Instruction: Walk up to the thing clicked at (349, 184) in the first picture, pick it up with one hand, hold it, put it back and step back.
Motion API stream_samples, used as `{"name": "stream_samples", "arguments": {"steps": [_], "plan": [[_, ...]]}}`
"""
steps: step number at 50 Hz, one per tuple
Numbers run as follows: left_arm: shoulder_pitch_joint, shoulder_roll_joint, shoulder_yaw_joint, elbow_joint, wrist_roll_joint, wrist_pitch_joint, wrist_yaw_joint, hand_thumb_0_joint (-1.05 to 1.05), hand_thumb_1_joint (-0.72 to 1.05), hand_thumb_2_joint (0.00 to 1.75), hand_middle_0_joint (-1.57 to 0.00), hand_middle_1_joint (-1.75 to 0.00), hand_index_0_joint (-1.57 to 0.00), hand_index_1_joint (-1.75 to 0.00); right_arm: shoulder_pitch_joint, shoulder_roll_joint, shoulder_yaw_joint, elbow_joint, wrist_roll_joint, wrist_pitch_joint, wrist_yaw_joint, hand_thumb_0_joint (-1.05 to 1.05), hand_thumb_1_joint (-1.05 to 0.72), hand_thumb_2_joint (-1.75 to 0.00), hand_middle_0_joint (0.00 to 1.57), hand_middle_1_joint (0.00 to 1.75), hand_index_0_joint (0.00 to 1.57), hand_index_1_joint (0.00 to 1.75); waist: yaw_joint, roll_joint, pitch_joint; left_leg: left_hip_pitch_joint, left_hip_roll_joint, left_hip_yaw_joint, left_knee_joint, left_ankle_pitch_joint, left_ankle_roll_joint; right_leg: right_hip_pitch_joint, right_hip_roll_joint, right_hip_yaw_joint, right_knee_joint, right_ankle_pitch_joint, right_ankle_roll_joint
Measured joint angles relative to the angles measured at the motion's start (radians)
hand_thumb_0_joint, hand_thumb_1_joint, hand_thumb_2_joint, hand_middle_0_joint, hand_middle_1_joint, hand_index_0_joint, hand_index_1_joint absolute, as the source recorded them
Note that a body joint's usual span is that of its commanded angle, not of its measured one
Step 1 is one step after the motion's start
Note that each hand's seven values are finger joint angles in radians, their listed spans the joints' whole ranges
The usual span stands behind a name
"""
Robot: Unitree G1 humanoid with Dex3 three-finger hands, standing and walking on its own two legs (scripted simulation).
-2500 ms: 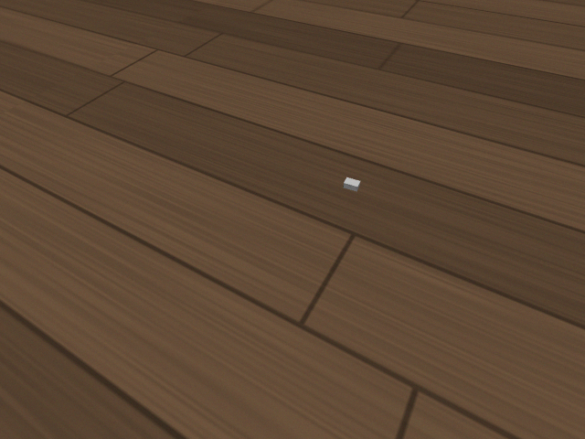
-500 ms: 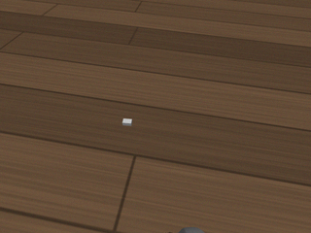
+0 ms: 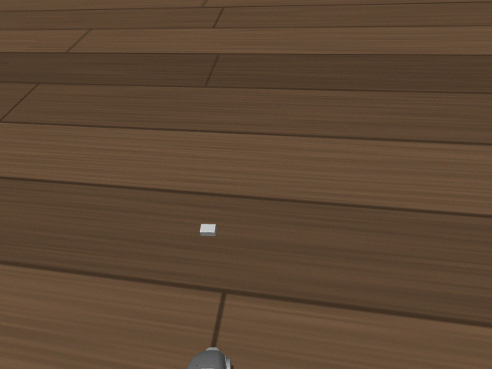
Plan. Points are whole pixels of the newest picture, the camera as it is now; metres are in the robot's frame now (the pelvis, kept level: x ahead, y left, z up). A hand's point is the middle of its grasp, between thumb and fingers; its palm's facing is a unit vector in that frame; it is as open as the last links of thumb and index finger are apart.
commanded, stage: walk up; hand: left
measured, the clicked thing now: (208, 229) +0.81 +0.28 -0.75
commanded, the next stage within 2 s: none
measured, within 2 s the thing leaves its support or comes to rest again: neither
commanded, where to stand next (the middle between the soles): +0.44 +0.04 m, yaw +1 degrees
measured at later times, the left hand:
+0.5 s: hand (117, 301) +0.27 +0.31 -0.14, palm faces -0.10 -0.93 -0.36, open 7.4 cm
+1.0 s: hand (121, 258) +0.38 +0.34 -0.16, palm faces -0.02 -0.92 -0.38, open 7.4 cm
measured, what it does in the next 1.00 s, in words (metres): walks ahead: left foot, then right foot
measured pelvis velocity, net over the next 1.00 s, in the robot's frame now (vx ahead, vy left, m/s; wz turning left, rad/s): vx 0.35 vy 0.06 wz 0.01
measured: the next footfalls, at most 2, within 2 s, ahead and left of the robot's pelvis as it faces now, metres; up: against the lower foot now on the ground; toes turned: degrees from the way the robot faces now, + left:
left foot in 0.14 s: +0.21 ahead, +0.16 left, +0.00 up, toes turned +6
right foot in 0.56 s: +0.36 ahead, -0.10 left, +0.00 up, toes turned -4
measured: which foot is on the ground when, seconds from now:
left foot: up 0.00-0.12, down 0.14-0.58, up 0.60-0.92, down 0.94-1.00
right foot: down 0.00-0.16, up 0.18-0.54, down 0.56-0.94, up 0.96-1.00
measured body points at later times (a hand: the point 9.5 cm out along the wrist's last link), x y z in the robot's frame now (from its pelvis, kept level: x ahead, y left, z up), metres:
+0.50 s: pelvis +0.19 +0.04 +0.00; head +0.21 +0.04 +0.45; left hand +0.28 +0.36 -0.11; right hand +0.22 -0.29 -0.11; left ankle +0.17 +0.15 -0.74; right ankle +0.31 -0.11 -0.71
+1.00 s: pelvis +0.35 +0.06 -0.02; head +0.37 +0.08 +0.43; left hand +0.38 +0.39 -0.14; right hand +0.43 -0.27 -0.12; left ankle +0.42 +0.18 -0.74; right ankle +0.33 -0.09 -0.71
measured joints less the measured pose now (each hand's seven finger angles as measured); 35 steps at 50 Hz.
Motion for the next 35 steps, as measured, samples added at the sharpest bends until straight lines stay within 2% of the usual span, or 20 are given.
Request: {"name": "stream_samples", "arguments": {"steps": [4,7,8,9,11,14,21,26,28,29,31,33,35], "plan": [[0.042,0.021,0.005,0.008,0.005,0.004,-0.001,0.01,0.9,0.9,-0.21,-0.31,-0.2,-0.3,-0.011,0.004,-0.01,0.007,-0.007,-0.004,0.013,0.0,-0.91,-0.9,0.2,0.3,0.2,0.3,0.02,-0.02,-0.008,0.018,-0.005,0.019,-0.18,0.074,0.001,0.046,-0.008,-0.004,0.016,-0.064,0.019],[0.072,0.042,0.006,0.02,0.008,0.013,0.001,0.01,0.9,0.9,-0.21,-0.31,-0.2,-0.3,-0.009,0.0,-0.019,0.007,-0.01,-0.017,0.015,0.0,-0.91,-0.9,0.2,0.3,0.2,0.3,0.022,-0.044,-0.022,0.08,-0.035,0.045,-0.265,0.115,0.012,0.059,-0.029,-0.003,0.089,-0.151,0.037],[0.076,0.051,0.008,0.029,0.008,0.018,0.004,0.01,0.9,0.9,-0.21,-0.31,-0.2,-0.3,-0.015,0.004,-0.022,0.006,-0.012,-0.025,0.01,0.0,-0.91,-0.9,0.2,0.3,0.2,0.3,0.02,-0.07,-0.019,0.087,-0.053,0.06,-0.249,0.134,0.013,0.045,-0.051,0.01,0.152,-0.185,0.024],[0.075,0.052,0.01,0.041,0.005,0.026,0.009,0.01,0.9,0.9,-0.2,-0.3,-0.2,-0.3,-0.02,0.007,-0.024,0.0,-0.014,-0.033,0.005,0.0,-0.91,-0.9,0.2,0.3,0.2,0.3,0.017,-0.087,-0.014,0.089,-0.063,0.073,-0.22,0.111,0.015,0.012,-0.055,0.036,0.249,-0.198,0.012],[0.062,0.051,0.003,0.066,0.003,0.04,0.019,0.01,0.9,0.9,-0.2,-0.3,-0.2,-0.3,-0.021,0.013,-0.021,-0.017,-0.002,-0.042,-0.001,0.0,-0.91,-0.9,0.2,0.3,0.2,0.3,0.002,-0.092,-0.006,0.106,-0.064,0.078,-0.199,0.069,0.024,-0.075,-0.023,0.066,0.46,-0.216,-0.006],[0.044,0.06,-0.001,0.078,-0.004,0.038,0.02,0.01,0.9,0.9,-0.2,-0.3,-0.2,-0.3,-0.011,0.031,-0.006,-0.029,0.009,-0.044,-0.013,0.0,-0.91,-0.9,0.2,0.3,0.2,0.3,-0.01,-0.117,0.005,0.177,-0.071,0.093,-0.259,0.062,0.026,-0.182,-0.019,0.069,0.572,-0.146,-0.014],[0.001,0.045,0.008,0.059,0.005,0.042,-0.007,0.01,0.9,0.9,-0.2,-0.3,-0.2,-0.3,0.044,0.023,0.007,-0.027,0.007,-0.036,-0.017,0.0,-0.9,-0.9,0.2,0.3,0.21,0.3,-0.03,-0.108,0.014,0.305,-0.084,0.106,-0.361,0.036,0.029,-0.274,-0.08,0.02,0.336,-0.056,0.018],[-0.028,0.031,0.016,0.052,0.007,0.032,-0.015,0.01,0.9,0.9,-0.2,-0.3,-0.2,-0.3,0.08,0.003,0.004,-0.022,0.009,-0.018,-0.015,0.0,-0.9,-0.9,0.2,0.3,0.21,0.3,-0.048,-0.068,0.01,0.355,-0.073,0.1,-0.33,-0.039,0.004,-0.224,-0.073,0.0,0.132,0.048,0.011],[-0.028,0.036,0.021,0.042,0.009,0.016,-0.011,0.01,0.9,0.9,-0.2,-0.3,-0.2,-0.3,0.095,-0.002,0.005,-0.022,0.011,-0.007,-0.015,0.0,-0.9,-0.9,0.2,0.3,0.21,0.3,-0.048,-0.056,0.002,0.35,-0.06,0.093,-0.252,-0.107,-0.005,-0.169,-0.05,-0.006,0.058,0.085,0.005],[-0.034,0.032,0.027,0.04,0.011,0.008,-0.005,0.01,0.9,0.9,-0.2,-0.3,-0.2,-0.3,0.094,-0.006,0.004,-0.018,0.011,-0.002,-0.018,0.0,-0.9,-0.9,0.2,0.3,0.21,0.3,-0.045,-0.036,0.004,0.328,-0.041,0.079,-0.176,-0.139,0.01,-0.164,-0.035,-0.016,0.075,0.103,0.009],[-0.045,0.022,0.027,0.029,0.01,-0.003,0.006,0.01,0.9,0.9,-0.2,-0.3,-0.2,-0.3,0.076,-0.002,0.007,-0.001,0.01,0.017,-0.025,0.0,-0.9,-0.9,0.2,0.3,0.2,0.3,-0.035,-0.019,0.011,0.247,-0.056,0.025,0.026,-0.184,0.026,-0.162,-0.028,-0.026,0.125,0.059,0.009],[-0.047,0.008,0.016,0.018,0.003,-0.005,0.01,0.01,0.9,0.9,-0.2,-0.3,-0.2,-0.3,0.056,-0.004,0.011,0.009,0.011,0.025,-0.027,0.01,-0.91,-0.9,0.2,0.3,0.2,0.3,-0.022,-0.008,0.015,0.165,-0.076,0.0,0.156,-0.181,0.032,-0.136,-0.032,-0.029,0.115,0.038,-0.001],[-0.039,-0.005,0.007,0.011,0.0,-0.005,0.012,0.01,0.9,0.9,-0.2,-0.3,-0.2,-0.3,0.04,-0.009,0.01,0.011,0.012,0.021,-0.022,0.01,-0.91,-0.9,0.2,0.3,0.2,0.3,-0.012,0.007,0.016,0.1,-0.068,-0.006,0.172,-0.139,0.031,-0.1,-0.032,-0.033,0.074,0.04,0.0]]}}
